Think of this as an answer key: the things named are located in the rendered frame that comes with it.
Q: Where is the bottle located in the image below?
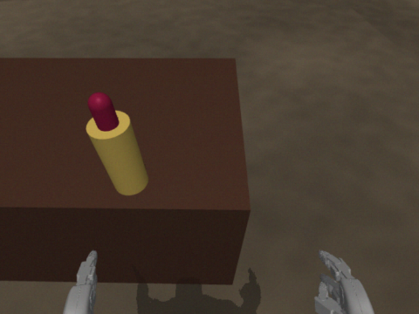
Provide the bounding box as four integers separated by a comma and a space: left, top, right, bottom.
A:
86, 92, 149, 196

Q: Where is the right robot hand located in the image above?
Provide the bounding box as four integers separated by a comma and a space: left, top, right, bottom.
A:
314, 250, 374, 314

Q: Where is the left robot hand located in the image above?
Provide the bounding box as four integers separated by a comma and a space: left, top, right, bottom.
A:
63, 250, 98, 314

